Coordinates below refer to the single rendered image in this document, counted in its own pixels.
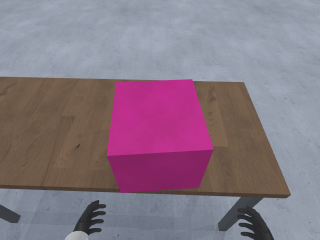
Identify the table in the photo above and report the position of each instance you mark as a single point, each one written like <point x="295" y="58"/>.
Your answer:
<point x="54" y="135"/>

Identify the right robot hand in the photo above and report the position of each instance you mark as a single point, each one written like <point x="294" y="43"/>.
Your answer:
<point x="258" y="226"/>

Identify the carton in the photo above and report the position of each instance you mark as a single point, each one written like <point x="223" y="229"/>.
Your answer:
<point x="158" y="136"/>

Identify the left robot hand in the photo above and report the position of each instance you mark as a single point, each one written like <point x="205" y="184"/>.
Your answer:
<point x="85" y="222"/>

